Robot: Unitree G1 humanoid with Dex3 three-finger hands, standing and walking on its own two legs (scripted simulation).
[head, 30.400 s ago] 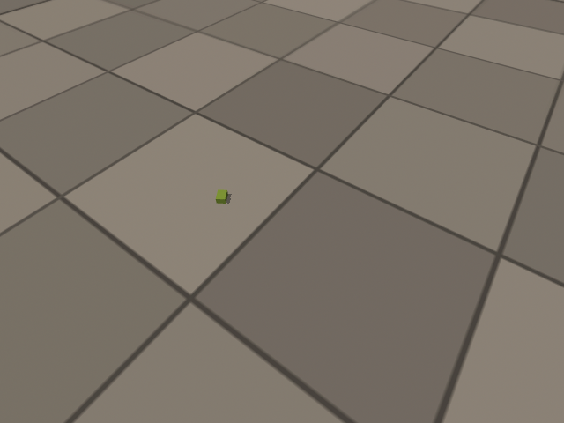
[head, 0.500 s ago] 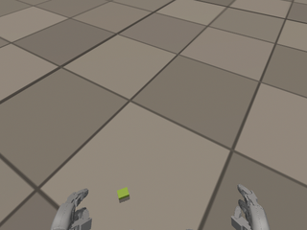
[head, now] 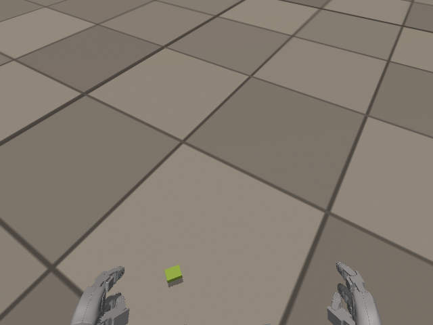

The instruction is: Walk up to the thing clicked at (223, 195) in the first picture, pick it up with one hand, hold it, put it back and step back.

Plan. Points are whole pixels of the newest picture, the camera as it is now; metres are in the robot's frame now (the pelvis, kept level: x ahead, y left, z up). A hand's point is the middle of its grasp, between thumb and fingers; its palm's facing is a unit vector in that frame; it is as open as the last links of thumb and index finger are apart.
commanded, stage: home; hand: left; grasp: from above
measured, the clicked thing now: (173, 273) +0.44 +0.20 -0.70
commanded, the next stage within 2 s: stand in 0.52 s
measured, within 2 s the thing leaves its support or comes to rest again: neither
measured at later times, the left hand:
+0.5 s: hand (126, 310) +0.17 +0.18 -0.05, palm faces +0.03 -0.98 -0.19, open 7.4 cm
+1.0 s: hand out of the picture +0.09 +0.23 -0.10, palm faces +0.01 -0.95 -0.32, open 7.4 cm
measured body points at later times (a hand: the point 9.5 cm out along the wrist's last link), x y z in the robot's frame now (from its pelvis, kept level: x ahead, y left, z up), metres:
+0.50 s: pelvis +0.01 +0.00 +0.00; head +0.03 +0.01 +0.45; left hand +0.16 +0.23 -0.03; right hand +0.16 -0.24 -0.06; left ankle -0.01 +0.11 -0.68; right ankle +0.00 -0.13 -0.68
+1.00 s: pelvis +0.00 +0.00 +0.04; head +0.01 +0.00 +0.49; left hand +0.09 +0.28 -0.08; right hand +0.09 -0.28 -0.08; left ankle -0.01 +0.11 -0.68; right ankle +0.00 -0.13 -0.68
